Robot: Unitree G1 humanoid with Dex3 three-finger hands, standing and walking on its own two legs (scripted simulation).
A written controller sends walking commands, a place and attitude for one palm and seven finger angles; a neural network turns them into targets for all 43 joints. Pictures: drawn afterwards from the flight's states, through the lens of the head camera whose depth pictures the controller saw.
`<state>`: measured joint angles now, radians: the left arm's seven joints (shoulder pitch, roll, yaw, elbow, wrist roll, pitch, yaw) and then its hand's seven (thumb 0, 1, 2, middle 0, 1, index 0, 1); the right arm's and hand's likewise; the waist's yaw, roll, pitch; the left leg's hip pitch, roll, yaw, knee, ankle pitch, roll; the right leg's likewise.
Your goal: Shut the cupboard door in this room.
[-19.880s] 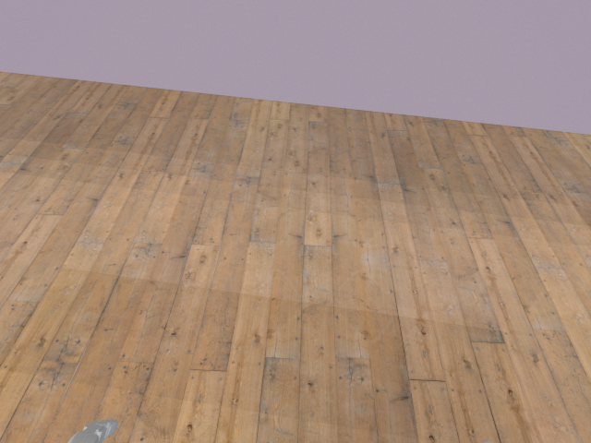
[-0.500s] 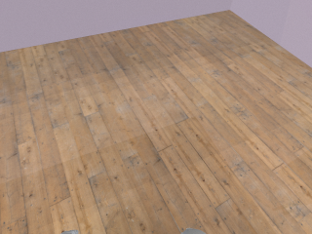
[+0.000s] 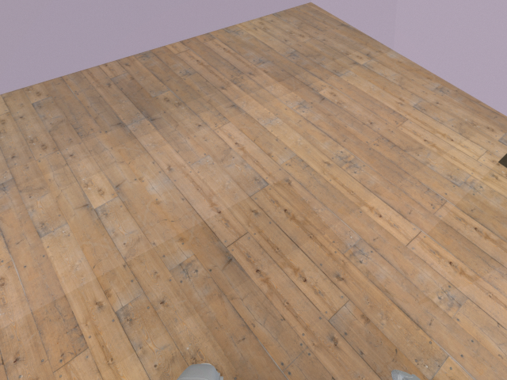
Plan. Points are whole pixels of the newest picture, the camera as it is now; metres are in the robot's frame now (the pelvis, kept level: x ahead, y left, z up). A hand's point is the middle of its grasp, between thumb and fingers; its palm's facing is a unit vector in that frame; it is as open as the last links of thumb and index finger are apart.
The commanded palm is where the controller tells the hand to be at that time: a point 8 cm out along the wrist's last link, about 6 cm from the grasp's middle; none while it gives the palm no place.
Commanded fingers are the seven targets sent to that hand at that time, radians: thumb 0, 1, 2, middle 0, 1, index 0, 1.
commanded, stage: turn or walk to find it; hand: left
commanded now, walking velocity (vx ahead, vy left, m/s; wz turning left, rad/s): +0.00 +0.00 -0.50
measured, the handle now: out of the picture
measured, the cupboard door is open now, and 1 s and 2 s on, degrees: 77 77 77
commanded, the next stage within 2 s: stand and wait in 1.54 s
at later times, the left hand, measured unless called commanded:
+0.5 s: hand (141, 373) +0.14 +0.22 -0.17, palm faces -0.26 -0.94 -0.21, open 7.4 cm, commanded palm none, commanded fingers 0.00 0.90 0.90 -0.20 -0.30 -0.20 -0.30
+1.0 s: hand (191, 377) +0.14 +0.12 -0.15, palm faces -0.45 -0.86 -0.24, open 7.4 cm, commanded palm none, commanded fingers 0.00 0.90 0.90 -0.20 -0.30 -0.20 -0.30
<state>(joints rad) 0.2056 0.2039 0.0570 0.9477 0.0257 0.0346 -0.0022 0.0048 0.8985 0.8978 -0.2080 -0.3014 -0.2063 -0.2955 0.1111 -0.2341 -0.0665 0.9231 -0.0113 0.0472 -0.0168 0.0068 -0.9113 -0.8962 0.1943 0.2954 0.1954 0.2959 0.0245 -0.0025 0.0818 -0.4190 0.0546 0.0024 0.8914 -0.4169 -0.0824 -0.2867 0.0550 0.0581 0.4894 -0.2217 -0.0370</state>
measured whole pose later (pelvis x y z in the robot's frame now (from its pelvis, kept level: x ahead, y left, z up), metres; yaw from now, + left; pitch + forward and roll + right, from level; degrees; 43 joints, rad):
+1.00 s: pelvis -0.01 -0.01 +0.00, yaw -29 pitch +1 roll +1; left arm 0.20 0.18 0.05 0.95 0.02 0.02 -0.01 0.00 0.90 0.90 -0.21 -0.30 -0.21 -0.30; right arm 0.18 -0.25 -0.07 0.95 -0.03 0.05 0.00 0.01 -0.91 -0.90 0.19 0.30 0.20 0.30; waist 0.00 0.03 0.06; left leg -0.48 0.10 0.00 1.03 -0.34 -0.10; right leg -0.24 0.06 0.02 0.45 -0.21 -0.07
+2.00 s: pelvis +0.16 -0.16 +0.00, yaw -50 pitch +0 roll +1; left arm 0.10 0.14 0.02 1.00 0.01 -0.03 0.01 -0.01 0.92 0.90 -0.21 -0.30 -0.20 -0.30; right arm 0.24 -0.17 -0.04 1.02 -0.02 0.02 -0.02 0.00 -0.91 -0.90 0.19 0.30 0.19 0.30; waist -0.04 0.05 0.04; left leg -0.45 0.12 0.02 0.94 -0.33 -0.07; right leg -0.26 0.04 -0.14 0.45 -0.20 -0.10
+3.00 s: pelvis +0.24 -0.16 +0.01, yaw -52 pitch -1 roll +0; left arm 0.29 0.12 -0.01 1.17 0.01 -0.01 0.05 0.01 0.91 0.90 -0.20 -0.30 -0.20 -0.29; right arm 0.33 -0.09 0.00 1.18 0.00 -0.03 -0.04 0.00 -0.91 -0.90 0.20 0.30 0.20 0.30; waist -0.01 0.00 0.03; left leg -0.07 0.00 0.13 0.37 -0.28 0.03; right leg -0.13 -0.02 -0.08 0.41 -0.25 0.00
